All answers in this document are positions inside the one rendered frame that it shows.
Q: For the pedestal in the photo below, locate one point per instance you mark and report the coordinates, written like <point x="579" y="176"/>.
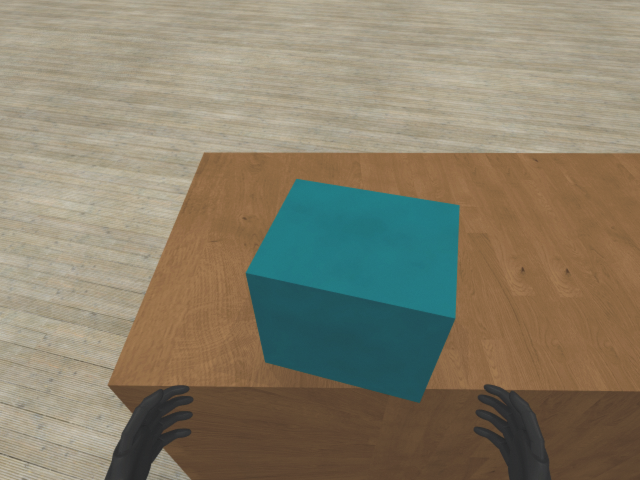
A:
<point x="547" y="306"/>

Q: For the carton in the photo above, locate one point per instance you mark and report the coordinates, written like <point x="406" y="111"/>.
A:
<point x="357" y="286"/>

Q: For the robot right hand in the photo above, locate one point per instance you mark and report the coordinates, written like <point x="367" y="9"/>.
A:
<point x="523" y="446"/>

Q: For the robot left hand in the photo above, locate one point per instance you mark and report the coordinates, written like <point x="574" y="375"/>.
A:
<point x="142" y="439"/>

